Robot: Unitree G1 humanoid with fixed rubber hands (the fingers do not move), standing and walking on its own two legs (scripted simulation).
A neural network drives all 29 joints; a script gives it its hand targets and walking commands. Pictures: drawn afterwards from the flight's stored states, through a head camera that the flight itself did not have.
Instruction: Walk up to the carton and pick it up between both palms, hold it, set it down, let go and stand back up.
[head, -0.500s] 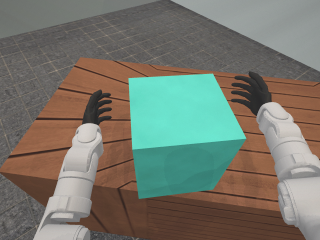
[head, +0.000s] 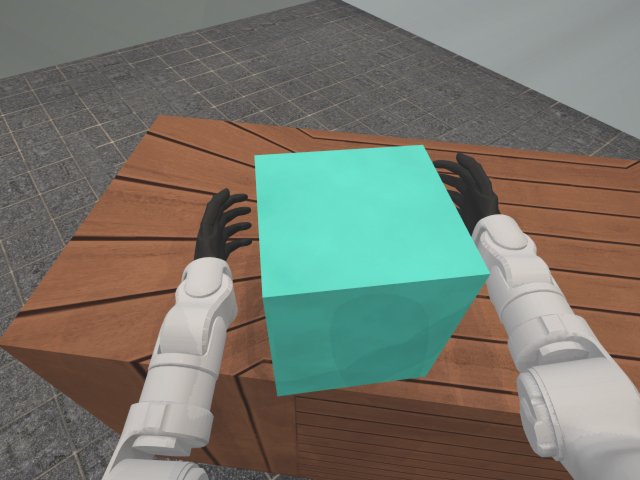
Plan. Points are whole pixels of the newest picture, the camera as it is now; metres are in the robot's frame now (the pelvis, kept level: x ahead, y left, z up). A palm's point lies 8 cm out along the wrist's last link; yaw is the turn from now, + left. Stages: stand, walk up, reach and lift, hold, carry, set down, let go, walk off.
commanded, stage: reach and lift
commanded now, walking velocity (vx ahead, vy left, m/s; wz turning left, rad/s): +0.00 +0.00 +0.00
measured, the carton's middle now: (347, 275) +0.38 -0.02 +0.06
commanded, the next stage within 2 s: none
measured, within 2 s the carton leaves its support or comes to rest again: leaves its support in 1.46 s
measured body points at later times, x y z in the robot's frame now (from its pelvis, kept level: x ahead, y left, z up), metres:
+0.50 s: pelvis +0.00 +0.00 +0.00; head +0.03 +0.00 +0.45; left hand +0.39 +0.14 +0.11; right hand +0.45 -0.18 +0.11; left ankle -0.01 +0.15 -0.75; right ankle +0.01 -0.10 -0.75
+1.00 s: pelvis +0.00 +0.00 +0.00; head +0.04 +0.00 +0.45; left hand +0.39 +0.14 +0.11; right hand +0.45 -0.18 +0.11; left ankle -0.01 +0.15 -0.75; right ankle +0.01 -0.10 -0.75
